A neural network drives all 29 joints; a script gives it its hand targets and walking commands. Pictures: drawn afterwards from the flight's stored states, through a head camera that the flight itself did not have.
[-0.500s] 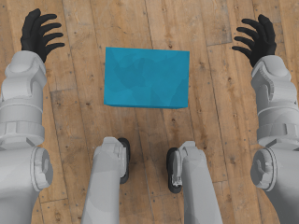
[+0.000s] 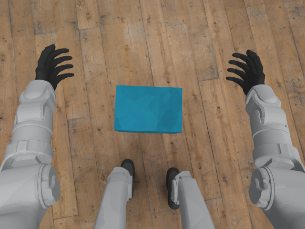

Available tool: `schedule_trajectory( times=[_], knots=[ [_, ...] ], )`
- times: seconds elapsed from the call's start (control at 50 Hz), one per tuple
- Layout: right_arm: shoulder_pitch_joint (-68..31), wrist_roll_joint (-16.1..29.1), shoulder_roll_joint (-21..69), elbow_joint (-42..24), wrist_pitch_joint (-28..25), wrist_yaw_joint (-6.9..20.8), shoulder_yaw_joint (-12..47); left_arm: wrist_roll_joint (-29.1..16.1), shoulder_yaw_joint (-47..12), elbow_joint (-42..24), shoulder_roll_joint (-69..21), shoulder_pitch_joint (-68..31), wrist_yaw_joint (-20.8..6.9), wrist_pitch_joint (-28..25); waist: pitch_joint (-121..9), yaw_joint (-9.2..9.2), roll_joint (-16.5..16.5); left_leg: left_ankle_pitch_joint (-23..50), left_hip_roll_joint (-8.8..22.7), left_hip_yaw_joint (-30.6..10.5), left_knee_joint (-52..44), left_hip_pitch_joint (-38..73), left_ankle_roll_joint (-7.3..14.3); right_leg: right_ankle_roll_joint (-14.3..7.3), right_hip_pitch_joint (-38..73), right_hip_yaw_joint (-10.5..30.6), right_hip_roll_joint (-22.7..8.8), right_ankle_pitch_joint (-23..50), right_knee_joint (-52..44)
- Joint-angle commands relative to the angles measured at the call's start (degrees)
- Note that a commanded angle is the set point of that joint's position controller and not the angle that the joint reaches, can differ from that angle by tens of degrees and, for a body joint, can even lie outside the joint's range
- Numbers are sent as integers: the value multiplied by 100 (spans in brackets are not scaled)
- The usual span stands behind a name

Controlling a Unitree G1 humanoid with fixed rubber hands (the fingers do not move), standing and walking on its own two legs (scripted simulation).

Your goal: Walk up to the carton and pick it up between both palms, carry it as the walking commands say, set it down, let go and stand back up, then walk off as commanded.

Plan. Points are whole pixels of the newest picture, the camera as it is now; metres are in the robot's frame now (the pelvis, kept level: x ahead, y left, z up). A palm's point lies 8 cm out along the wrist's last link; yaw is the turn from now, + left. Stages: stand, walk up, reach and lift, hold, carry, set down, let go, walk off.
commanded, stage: let go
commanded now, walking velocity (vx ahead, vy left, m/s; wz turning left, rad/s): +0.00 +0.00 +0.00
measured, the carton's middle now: (148, 111) +0.47 +0.02 -0.55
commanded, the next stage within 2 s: stand in 1.22 s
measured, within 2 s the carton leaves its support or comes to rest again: neither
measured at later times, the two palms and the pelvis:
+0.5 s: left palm (26, 135) +0.33 +0.26 -0.01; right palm (284, 134) +0.35 -0.24 -0.01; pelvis +0.05 +0.00 +0.07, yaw +2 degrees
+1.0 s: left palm (10, 204) +0.23 +0.23 +0.06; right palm out of the picture +0.25 -0.24 +0.06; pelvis +0.08 -0.01 +0.12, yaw +1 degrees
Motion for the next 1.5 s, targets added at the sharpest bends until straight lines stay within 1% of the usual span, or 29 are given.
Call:
schedule_trajectory(
  times=[0.0,0.04,0.12,0.16,0.22,0.26,0.3,0.34,0.42,0.48,0.52,0.6,0.66,0.76,0.78,0.86,0.9,0.96,1.06,1.2,1.22,1.24,1.26,1.3,1.32,1.4,1.48],
  knots=[
    [-784,-153,-613,-325,-158,-10,-130,143,221,-234,722,-771,13,-169,-4312,57,143,1762,-234,16,-260,3783,-163,85,1395,-280,218,1501,-677],
    [-618,-216,-597,-371,-185,-42,-156,188,254,-302,752,-670,13,-208,-4524,52,131,1903,-253,23,-261,3916,-164,89,1597,-262,229,1657,-714],
    [-132,-297,-733,-861,-189,-81,-93,150,99,-807,781,-264,57,-184,-5391,57,177,2342,-272,77,-285,4591,-139,96,2201,-284,250,1979,-748],
    [462,-319,-729,-1202,-172,-103,17,185,-39,-1154,735,329,86,-141,-5753,55,207,2549,-280,85,-375,5033,-112,112,2591,-294,248,2100,-808],
    [1396,-373,-677,-1871,-143,-119,136,338,-235,-1967,579,1277,118,-92,-5845,28,129,2720,-310,48,-651,5641,-92,110,3249,-263,263,2241,-1066],
    [1824,-360,-673,-2213,-156,-93,173,341,-306,-2354,535,1727,136,-94,-5481,-4,44,2520,-326,22,-863,5839,-71,87,3537,-212,253,2122,-1269],
    [2216,-319,-584,-2379,-203,-52,255,279,-438,-2506,455,2175,146,-140,-4938,-30,8,2262,-336,-15,-1087,5948,-63,58,3792,-159,226,1960,-1482],
    [2547,-296,-472,-2333,-278,-21,358,192,-580,-2473,315,2492,167,-222,-4162,-67,74,2003,-332,-46,-1303,5980,-91,38,3862,-138,200,1690,-1701],
    [3411,-235,-192,-1965,-473,16,637,118,-705,-2098,13,3305,224,-423,-2725,-15,174,1676,-321,-87,-1731,6020,-170,28,4106,-107,138,1400,-2110],
    [4049,-261,-111,-1836,-630,8,818,112,-810,-1932,-159,3899,275,-570,-2222,-26,180,1679,-310,-114,-1995,6305,-213,37,4493,-59,112,1484,-2392],
    [4534,-290,-86,-1870,-727,-16,900,139,-884,-1953,-245,4385,308,-669,-2101,-42,178,1848,-308,-124,-2149,6625,-237,43,4870,-24,120,1698,-2576],
    [5263,-324,-31,-2142,-888,-97,928,248,-1024,-2223,-334,5191,361,-854,-1730,-87,86,2129,-347,-143,-2549,7316,-232,48,5635,26,166,2107,-3039],
    [5719,-322,53,-2360,-956,-142,1071,318,-1119,-2450,-427,5772,375,-939,-1286,-52,17,2163,-362,-136,-2944,7757,-194,36,6129,59,175,2250,-3423],
    [6284,-328,150,-2557,-927,-153,1223,424,-1169,-2799,-614,6467,366,-895,-169,31,20,1815,-362,-23,-3566,8388,-190,-12,6639,105,150,1926,-3995],
    [6346,-343,153,-2593,-894,-147,1236,418,-1200,-2862,-640,6542,362,-856,34,24,12,1742,-359,8,-3660,8503,-189,-24,6745,110,147,1845,-4088],
    [6082,-441,120,-2756,-690,-123,1195,381,-1251,-3052,-506,6298,308,-615,719,-9,-78,1161,-363,133,-3889,8873,-213,-46,6958,84,92,1145,-4405],
    [6096,-478,142,-2752,-560,-105,1202,376,-1250,-3050,-481,6285,282,-485,868,-5,-145,1041,-364,184,-3933,9023,-212,-43,7054,76,76,1029,-4458],
    [6193,-504,178,-2720,-402,-93,1233,394,-1252,-2987,-498,6361,250,-314,1024,-23,-181,1136,-383,210,-3981,9250,-196,-32,7166,61,74,1137,-4531],
    [6180,-536,172,-2700,-224,-88,1291,450,-1287,-2909,-500,6407,230,-99,1198,-22,-92,1375,-403,185,-4026,9422,-160,-8,7332,25,110,1418,-4557],
    [6192,-525,172,-2767,-136,-161,1365,477,-1331,-2935,-460,6524,271,-44,1108,21,-94,1855,-416,90,-3954,9512,-125,42,7544,78,167,1973,-4478],
    [5978,-623,-592,-1782,-362,-431,1190,505,-1140,-2226,317,6377,582,-284,801,67,-155,1692,116,163,-3602,8499,-216,194,7362,133,-276,1880,-4349],
    [6039,-661,-524,-1696,-493,-514,1172,553,-1145,-2168,384,6414,692,-409,702,40,-168,1598,119,95,-3626,8438,-188,167,7479,277,-330,1862,-4276],
    [6030,-683,-492,-1565,-584,-532,1212,581,-1194,-2095,323,6354,713,-483,683,-2,-119,1302,156,76,-3666,8320,-174,136,7412,340,-355,1585,-4322],
    [5921,-674,-423,-1326,-700,-546,1257,594,-1216,-1924,209,6313,737,-578,677,-3,-93,917,191,33,-3708,8196,-149,70,7348,400,-370,1231,-4383],
    [5878,-665,-482,-1223,-736,-534,1251,587,-1225,-1821,212,6311,721,-613,608,1,-74,1005,224,-6,-3712,8195,-129,40,7398,409,-374,1357,-4349],
    [5797,-655,-621,-892,-820,-541,1273,574,-1250,-1543,296,6311,719,-696,432,12,-33,1498,313,-87,-3681,8248,-71,49,7536,416,-412,1837,-4237],
    [5765,-653,-778,-590,-859,-581,1308,593,-1286,-1256,438,6318,763,-751,422,1,2,1733,381,-185,-3733,8300,-36,37,7596,434,-446,2017,-4219]
  ],
)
